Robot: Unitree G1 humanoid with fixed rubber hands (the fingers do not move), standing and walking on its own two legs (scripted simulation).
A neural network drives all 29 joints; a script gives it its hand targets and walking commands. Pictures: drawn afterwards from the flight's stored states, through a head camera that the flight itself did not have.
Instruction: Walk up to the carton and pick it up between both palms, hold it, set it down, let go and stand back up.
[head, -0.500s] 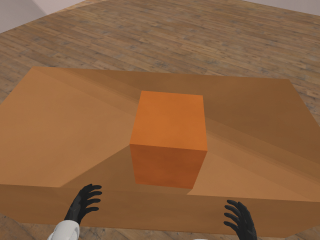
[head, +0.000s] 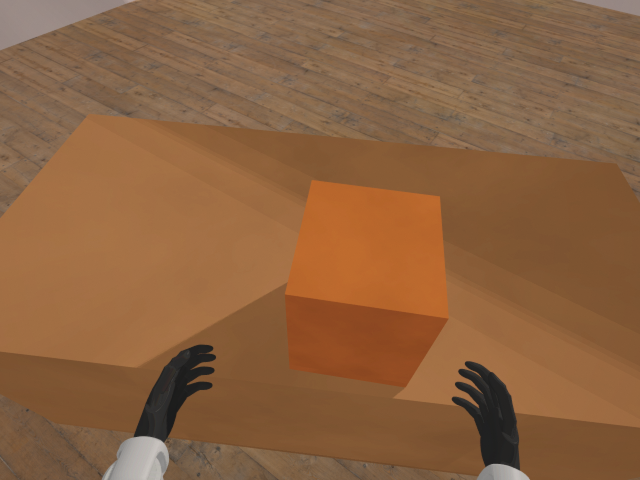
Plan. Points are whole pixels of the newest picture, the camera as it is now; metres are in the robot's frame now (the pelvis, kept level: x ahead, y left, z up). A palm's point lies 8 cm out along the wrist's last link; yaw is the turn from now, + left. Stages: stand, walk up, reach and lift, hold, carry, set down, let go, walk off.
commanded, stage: reach and lift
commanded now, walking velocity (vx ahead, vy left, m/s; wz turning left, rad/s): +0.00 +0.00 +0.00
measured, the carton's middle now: (360, 287) +0.40 -0.04 -0.07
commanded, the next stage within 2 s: none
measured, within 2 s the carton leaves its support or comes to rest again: neither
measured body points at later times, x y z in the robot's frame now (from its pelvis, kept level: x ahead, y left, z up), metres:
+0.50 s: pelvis +0.00 +0.00 +0.01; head -0.01 +0.02 +0.45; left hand +0.29 +0.19 -0.01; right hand +0.25 -0.21 -0.01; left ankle -0.05 +0.09 -0.73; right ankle +0.03 -0.14 -0.73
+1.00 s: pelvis -0.02 -0.01 +0.00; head +0.01 +0.00 +0.45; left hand +0.37 +0.18 +0.03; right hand +0.33 -0.21 +0.03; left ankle -0.05 +0.09 -0.73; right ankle +0.03 -0.14 -0.73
